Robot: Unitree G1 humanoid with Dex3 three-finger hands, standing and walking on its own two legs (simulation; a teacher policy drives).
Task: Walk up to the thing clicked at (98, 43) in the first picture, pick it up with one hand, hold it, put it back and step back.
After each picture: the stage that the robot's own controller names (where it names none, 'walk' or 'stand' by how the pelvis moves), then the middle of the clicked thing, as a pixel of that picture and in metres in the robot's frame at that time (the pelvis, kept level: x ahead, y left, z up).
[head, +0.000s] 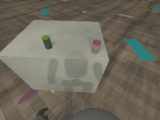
stand; (95, 47) +0.61 -0.05 +0.06
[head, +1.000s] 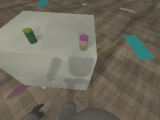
walk; (83, 43) +0.57 +0.08 +0.09
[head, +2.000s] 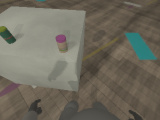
stand; (62, 44) +0.50 +0.21 +0.11
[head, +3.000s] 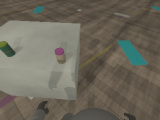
stand; (60, 56) +0.45 +0.23 +0.06
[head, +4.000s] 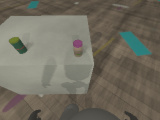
stand; (78, 48) +0.49 +0.10 +0.09
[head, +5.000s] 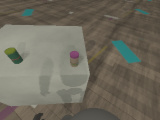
stand; (74, 59) +0.45 +0.12 +0.05
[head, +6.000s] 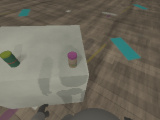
stand; (72, 60) +0.43 +0.12 +0.06
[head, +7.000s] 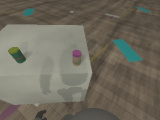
stand; (76, 58) +0.46 +0.10 +0.05
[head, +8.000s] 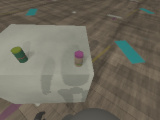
stand; (78, 59) +0.45 +0.08 +0.05
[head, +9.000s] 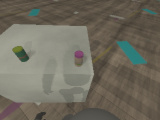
rise first; (78, 59) +0.46 +0.08 +0.05
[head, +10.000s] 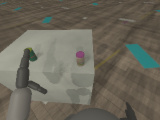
rise first; (80, 59) +0.47 +0.11 +0.06
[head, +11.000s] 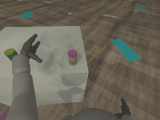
go down; (72, 58) +0.47 +0.10 +0.06
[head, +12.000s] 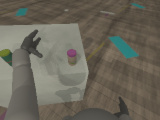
go down; (72, 57) +0.46 +0.10 +0.06
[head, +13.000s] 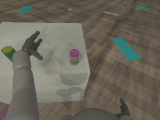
go down; (74, 57) +0.46 +0.10 +0.06
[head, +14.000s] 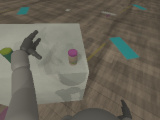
go down; (72, 57) +0.46 +0.10 +0.06
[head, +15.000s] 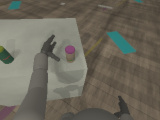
close in; (70, 54) +0.47 +0.10 +0.07
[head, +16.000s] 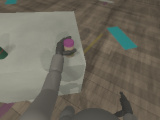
close; (69, 48) +0.49 +0.10 +0.10
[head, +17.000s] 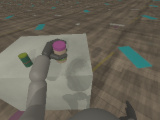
lift; (60, 52) +0.34 +0.17 +0.25
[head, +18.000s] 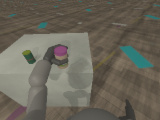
hold; (61, 58) +0.32 +0.17 +0.23
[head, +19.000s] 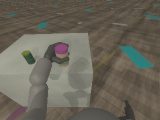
hold; (62, 56) +0.32 +0.16 +0.24
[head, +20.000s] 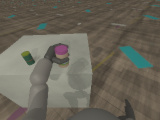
hold; (62, 56) +0.32 +0.16 +0.23
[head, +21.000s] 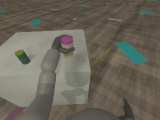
crouch; (67, 47) +0.40 +0.13 +0.23
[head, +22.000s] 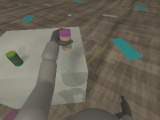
lower; (65, 40) +0.46 +0.13 +0.23
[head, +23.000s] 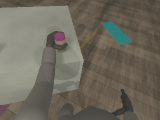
lower; (60, 43) +0.51 +0.13 +0.11
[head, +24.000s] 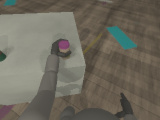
lower; (64, 50) +0.47 +0.13 +0.10
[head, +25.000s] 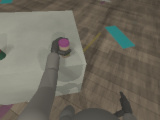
lower; (64, 48) +0.48 +0.13 +0.10
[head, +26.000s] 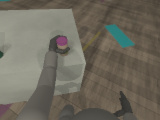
lower; (63, 47) +0.49 +0.14 +0.11
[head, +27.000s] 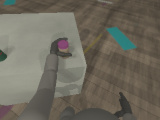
open; (64, 50) +0.47 +0.14 +0.10
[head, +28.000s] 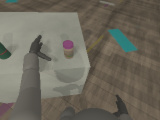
sink last; (68, 50) +0.47 +0.12 +0.10
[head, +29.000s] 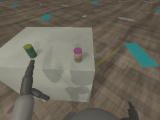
sink last; (78, 55) +0.50 +0.13 +0.06
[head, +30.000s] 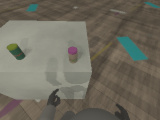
stand; (72, 55) +0.46 +0.13 +0.06
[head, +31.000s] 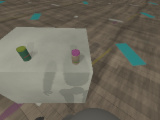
stand; (75, 57) +0.49 +0.12 +0.06
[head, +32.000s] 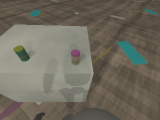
stand; (75, 57) +0.47 +0.11 +0.05
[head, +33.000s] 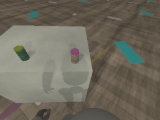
stand; (74, 56) +0.49 +0.11 +0.06
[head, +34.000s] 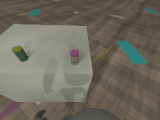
stand; (74, 57) +0.47 +0.12 +0.05
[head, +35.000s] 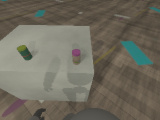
stand; (76, 57) +0.47 +0.12 +0.05
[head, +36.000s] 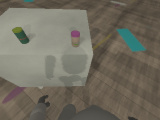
walk; (75, 39) +0.59 +0.12 +0.08
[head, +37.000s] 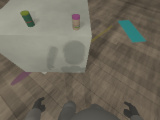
walk; (76, 22) +0.77 +0.16 +0.08
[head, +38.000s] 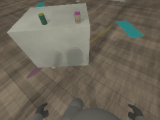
walk; (77, 17) +1.02 +0.22 +0.08
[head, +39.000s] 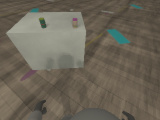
stand; (75, 23) +1.11 +0.19 +0.06
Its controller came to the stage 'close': yes
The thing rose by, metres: 0.20
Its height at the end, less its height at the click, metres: +0.00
